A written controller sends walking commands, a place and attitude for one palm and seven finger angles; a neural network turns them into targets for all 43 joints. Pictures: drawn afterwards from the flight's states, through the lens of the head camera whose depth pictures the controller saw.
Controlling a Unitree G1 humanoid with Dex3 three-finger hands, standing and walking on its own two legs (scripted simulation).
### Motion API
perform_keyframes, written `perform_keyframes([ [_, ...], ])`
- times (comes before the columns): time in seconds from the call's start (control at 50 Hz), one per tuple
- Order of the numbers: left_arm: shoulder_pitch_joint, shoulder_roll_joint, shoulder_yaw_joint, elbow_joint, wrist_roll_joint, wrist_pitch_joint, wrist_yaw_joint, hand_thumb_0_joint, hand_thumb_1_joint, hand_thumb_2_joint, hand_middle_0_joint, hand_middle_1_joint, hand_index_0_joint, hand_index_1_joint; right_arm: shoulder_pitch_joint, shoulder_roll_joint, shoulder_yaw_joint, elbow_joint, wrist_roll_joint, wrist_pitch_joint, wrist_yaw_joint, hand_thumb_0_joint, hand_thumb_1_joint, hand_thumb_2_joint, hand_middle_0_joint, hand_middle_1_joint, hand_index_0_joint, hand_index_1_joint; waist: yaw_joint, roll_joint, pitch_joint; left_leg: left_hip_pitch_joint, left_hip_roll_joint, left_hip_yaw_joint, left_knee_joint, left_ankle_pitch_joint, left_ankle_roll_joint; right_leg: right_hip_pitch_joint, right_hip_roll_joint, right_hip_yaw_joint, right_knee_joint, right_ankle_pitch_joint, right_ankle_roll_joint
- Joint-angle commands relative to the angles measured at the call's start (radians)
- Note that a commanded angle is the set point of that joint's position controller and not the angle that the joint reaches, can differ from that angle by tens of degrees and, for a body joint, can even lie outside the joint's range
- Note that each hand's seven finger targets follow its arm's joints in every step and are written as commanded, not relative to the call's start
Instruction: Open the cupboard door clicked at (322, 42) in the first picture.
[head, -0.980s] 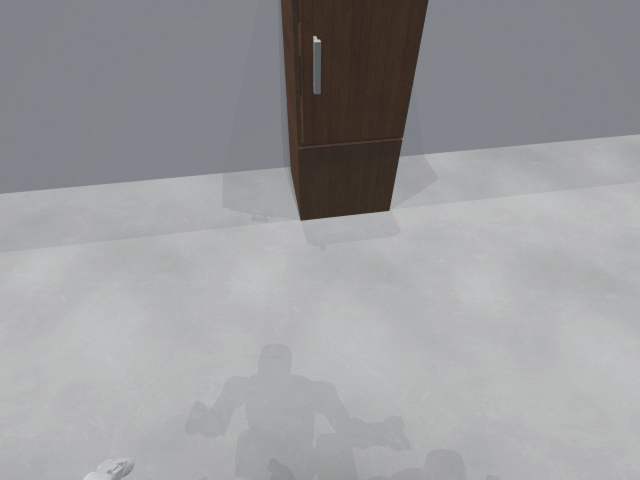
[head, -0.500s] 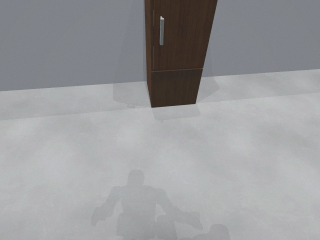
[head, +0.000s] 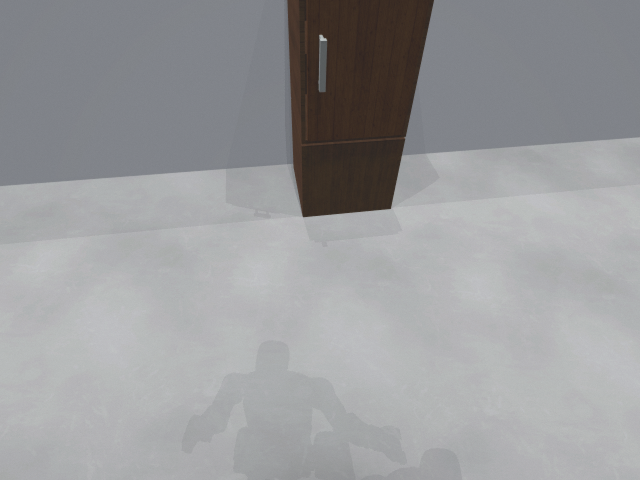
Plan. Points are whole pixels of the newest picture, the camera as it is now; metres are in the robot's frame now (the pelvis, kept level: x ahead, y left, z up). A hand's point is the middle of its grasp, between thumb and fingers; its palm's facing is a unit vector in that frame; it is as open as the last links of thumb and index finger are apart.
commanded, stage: look at it before walking up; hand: left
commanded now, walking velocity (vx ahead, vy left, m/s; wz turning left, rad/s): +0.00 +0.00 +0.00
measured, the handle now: (321, 63) +1.32 +0.07 -0.05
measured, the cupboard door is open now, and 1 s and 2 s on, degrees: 0 0 0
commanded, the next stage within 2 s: walk to a spot facing it in 0.46 s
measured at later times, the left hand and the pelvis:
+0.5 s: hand out of the picture +0.08 +0.24 -0.16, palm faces -0.03 -0.94 -0.33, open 7.4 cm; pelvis +0.01 +0.00 +0.00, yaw +0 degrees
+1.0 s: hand out of the picture +0.13 +0.15 -0.19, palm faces -0.17 -0.96 -0.22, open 7.4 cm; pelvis +0.07 -0.04 -0.03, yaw -12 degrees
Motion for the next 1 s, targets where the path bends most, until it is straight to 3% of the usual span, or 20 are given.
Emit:
perform_keyframes([
  [0.0, -0.039, 0.204, 0.043, -0.063, 0.002, -0.027, 0.014, 0.000, 0.900, 0.900, -0.200, -0.300, -0.200, -0.300, -0.052, -0.207, -0.039, -0.064, 0.006, -0.024, -0.017, 0.000, -0.900, -0.900, 0.200, 0.300, 0.200, 0.300, 0.001, 0.007, -0.040, 0.001, 0.118, -0.103, -0.078, 0.110, 0.038, 0.007, -0.107, 0.098, -0.085, 0.078, -0.032],
  [0.54, -0.043, 0.205, 0.044, -0.062, 0.001, -0.029, 0.013, 0.000, 0.900, 0.900, -0.200, -0.300, -0.200, -0.300, -0.065, -0.206, -0.034, -0.055, 0.006, -0.021, -0.017, 0.000, -0.900, -0.900, 0.200, 0.300, 0.200, 0.300, 0.001, 0.009, -0.048, 0.032, 0.119, -0.090, -0.086, 0.132, 0.029, 0.030, -0.112, 0.104, -0.108, 0.117, -0.032],
  [0.58, 0.016, 0.104, 0.024, -0.039, -0.001, -0.012, 0.015, 0.000, 0.900, 0.900, -0.200, -0.300, -0.200, -0.300, -0.012, -0.102, -0.012, -0.033, -0.001, -0.008, -0.016, 0.000, -0.900, -0.900, 0.200, 0.300, 0.200, 0.300, -0.001, 0.002, -0.060, 0.052, 0.116, -0.053, -0.055, 0.054, 0.010, 0.008, -0.101, 0.117, -0.103, 0.033, -0.022],
  [0.6, 0.038, 0.090, 0.024, -0.040, 0.002, -0.002, 0.013, 0.000, 0.900, 0.900, -0.200, -0.300, -0.200, -0.300, 0.018, -0.083, -0.012, -0.033, -0.004, -0.001, -0.015, 0.000, -0.900, -0.900, 0.200, 0.300, 0.200, 0.300, 0.000, -0.005, -0.050, 0.044, 0.111, -0.037, -0.034, -0.036, 0.008, -0.016, -0.092, 0.131, -0.095, -0.063, -0.027],
  [0.66, 0.059, 0.102, 0.042, -0.068, 0.009, 0.016, -0.004, 0.000, 0.900, 0.900, -0.200, -0.300, -0.200, -0.300, 0.043, -0.100, -0.029, -0.052, -0.010, 0.008, -0.015, 0.000, -0.900, -0.900, 0.200, 0.300, 0.200, 0.300, 0.000, -0.012, 0.055, -0.032, 0.112, -0.031, -0.036, -0.297, 0.019, -0.130, -0.067, 0.177, -0.090, -0.305, -0.048],
  [0.72, 0.079, 0.088, 0.058, -0.113, 0.013, 0.017, -0.016, 0.000, 0.900, 0.900, -0.200, -0.300, -0.200, -0.300, 0.085, -0.127, -0.053, -0.078, -0.010, 0.005, -0.017, 0.000, -0.900, -0.900, 0.200, 0.300, 0.200, 0.300, -0.012, 0.045, 0.117, -0.028, 0.170, -0.091, -0.067, -0.449, 0.057, -0.265, -0.010, 0.158, 0.021, -0.372, -0.054],
  [0.74, 0.077, 0.068, 0.061, -0.129, 0.013, 0.012, -0.020, 0.000, 0.900, 0.900, -0.200, -0.300, -0.200, -0.300, 0.109, -0.141, -0.062, -0.080, -0.010, -0.001, -0.019, 0.000, -0.900, -0.900, 0.200, 0.300, 0.200, 0.300, -0.021, 0.097, 0.130, -0.005, 0.220, -0.152, -0.113, -0.489, 0.087, -0.318, 0.025, 0.117, 0.116, -0.342, -0.047],
  [0.76, 0.078, 0.038, 0.061, -0.143, 0.010, 0.006, -0.025, 0.000, 0.900, 0.900, -0.200, -0.300, -0.200, -0.300, 0.129, -0.165, -0.073, -0.083, -0.007, -0.010, -0.022, 0.000, -0.900, -0.900, 0.200, 0.300, 0.200, 0.300, -0.028, 0.173, 0.119, 0.032, 0.304, -0.231, -0.176, -0.495, 0.130, -0.358, 0.055, 0.037, 0.263, -0.260, -0.033],
  [0.78, 0.038, 0.020, 0.066, -0.168, 0.010, 0.002, -0.028, 0.000, 0.900, 0.900, -0.200, -0.300, -0.200, -0.300, 0.151, -0.168, -0.082, -0.085, -0.005, -0.021, -0.024, 0.000, -0.900, -0.900, 0.200, 0.300, 0.200, 0.300, -0.043, 0.212, 0.116, 0.077, 0.380, -0.263, -0.218, -0.402, 0.177, -0.419, 0.022, -0.006, 0.402, -0.267, -0.019],
  [0.8, 0.010, 0.021, 0.069, -0.188, 0.011, -0.001, -0.032, 0.000, 0.900, 0.900, -0.200, -0.300, -0.200, -0.300, 0.164, -0.159, -0.086, -0.087, -0.005, -0.029, -0.024, 0.000, -0.900, -0.900, 0.200, 0.300, 0.200, 0.300, -0.049, 0.192, 0.113, 0.127, 0.409, -0.260, -0.216, -0.314, 0.202, -0.483, -0.019, 0.008, 0.462, -0.292, -0.013],
  [0.84, 0.007, -0.007, 0.076, -0.199, 0.011, -0.010, -0.041, 0.000, 0.900, 0.900, -0.200, -0.300, -0.200, -0.300, 0.164, -0.124, -0.086, -0.090, -0.009, -0.040, -0.026, 0.000, -0.900, -0.900, 0.200, 0.300, 0.200, 0.300, -0.037, 0.142, 0.097, 0.134, 0.402, -0.152, -0.165, -0.121, 0.189, -0.461, -0.066, 0.001, 0.442, -0.282, -0.008],
  [0.88, 0.067, -0.040, 0.077, -0.186, 0.009, -0.014, -0.047, 0.000, 0.900, 0.900, -0.200, -0.300, -0.200, -0.300, 0.125, -0.108, -0.083, -0.100, -0.014, -0.042, -0.026, 0.000, -0.900, -0.900, 0.200, 0.300, 0.200, 0.300, -0.002, 0.138, 0.072, 0.044, 0.363, -0.017, -0.090, -0.015, 0.141, -0.286, -0.068, -0.049, 0.328, -0.247, -0.011],
  [0.9, 0.147, -0.047, 0.082, -0.161, 0.009, -0.014, -0.049, 0.000, 0.900, 0.900, -0.200, -0.300, -0.200, -0.300, 0.084, -0.105, -0.085, -0.106, -0.013, -0.041, -0.026, 0.000, -0.900, -0.900, 0.200, 0.300, 0.200, 0.300, 0.043, 0.128, 0.048, -0.016, 0.330, 0.050, -0.006, -0.034, 0.108, -0.166, -0.046, -0.079, 0.257, -0.170, -0.015],
  [0.92, 0.260, -0.040, 0.088, -0.122, 0.013, -0.017, -0.047, 0.000, 0.900, 0.900, -0.200, -0.300, -0.200, -0.300, 0.067, -0.094, -0.083, -0.111, -0.011, -0.039, -0.023, 0.000, -0.900, -0.900, 0.200, 0.300, 0.200, 0.300, 0.095, 0.065, 0.016, -0.121, 0.280, 0.113, 0.159, -0.079, 0.073, 0.018, -0.002, -0.118, 0.165, -0.068, -0.023],
  [0.94, 0.407, 0.040, 0.106, -0.078, 0.020, -0.030, -0.036, 0.000, 0.900, 0.900, -0.200, -0.300, -0.200, -0.300, 0.061, -0.049, -0.072, -0.132, -0.001, -0.037, -0.013, 0.000, -0.900, -0.900, 0.200, 0.300, 0.200, 0.300, 0.157, -0.160, -0.031, -0.289, 0.182, 0.206, 0.460, -0.152, 0.020, 0.198, -0.085, 0.049, 0.020, -0.163, -0.064],
  [0.96, 0.494, 0.143, 0.127, -0.061, 0.017, -0.047, -0.015, 0.000, 0.900, 0.900, -0.200, -0.300, -0.200, -0.300, 0.022, 0.025, -0.054, -0.192, 0.004, -0.044, -0.003, 0.000, -0.900, -0.900, 0.200, 0.300, 0.200, 0.300, 0.168, -0.432, -0.022, -0.563, 0.051, 0.200, 0.776, -0.408, -0.026, 0.259, -0.341, 0.569, -0.174, -0.181, -0.174],
  [0.98, 0.499, 0.145, 0.128, -0.069, 0.000, -0.048, 0.003, 0.000, 0.900, 0.900, -0.200, -0.300, -0.200, -0.300, -0.025, -0.004, -0.059, -0.216, -0.002, -0.049, -0.005, 0.000, -0.900, -0.900, 0.200, 0.300, 0.200, 0.300, 0.161, -0.310, -0.034, -0.608, 0.079, 0.064, 0.861, -0.370, -0.010, 0.264, -0.379, 0.670, -0.220, -0.140, -0.232],
])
